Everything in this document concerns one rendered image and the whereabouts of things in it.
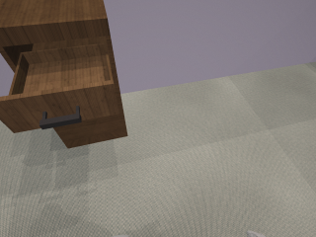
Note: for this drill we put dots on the cabinet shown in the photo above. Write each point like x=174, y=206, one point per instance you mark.
x=32, y=25

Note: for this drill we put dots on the drawer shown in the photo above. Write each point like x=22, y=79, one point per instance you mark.
x=56, y=81

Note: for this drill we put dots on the handle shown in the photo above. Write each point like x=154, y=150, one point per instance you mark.
x=46, y=123

